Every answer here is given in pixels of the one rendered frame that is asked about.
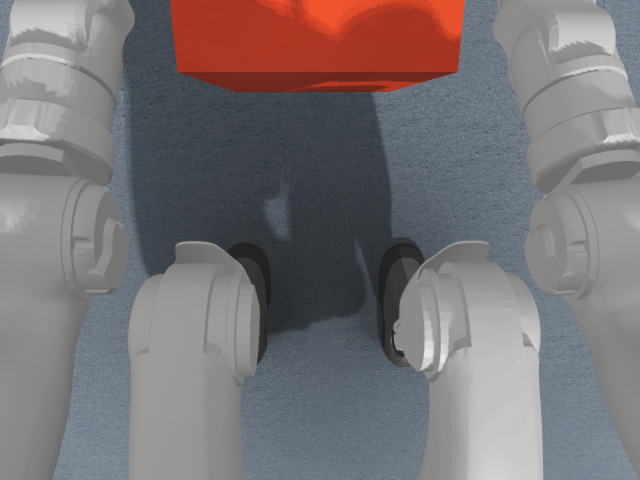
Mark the robot left upper arm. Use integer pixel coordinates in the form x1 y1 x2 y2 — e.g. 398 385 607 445
0 173 128 480

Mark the left robot foot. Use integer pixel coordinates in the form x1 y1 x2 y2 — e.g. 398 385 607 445
227 243 271 365

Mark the robot right upper arm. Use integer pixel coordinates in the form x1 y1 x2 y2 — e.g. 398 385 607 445
524 177 640 480

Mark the robot right forearm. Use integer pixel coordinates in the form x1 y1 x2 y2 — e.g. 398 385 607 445
492 0 640 193

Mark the robot left forearm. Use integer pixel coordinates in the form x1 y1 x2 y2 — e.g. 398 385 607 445
0 0 135 186

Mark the carton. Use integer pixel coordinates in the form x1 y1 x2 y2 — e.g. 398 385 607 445
170 0 465 92

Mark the right robot thigh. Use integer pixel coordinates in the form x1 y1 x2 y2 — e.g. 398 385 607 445
406 262 543 480

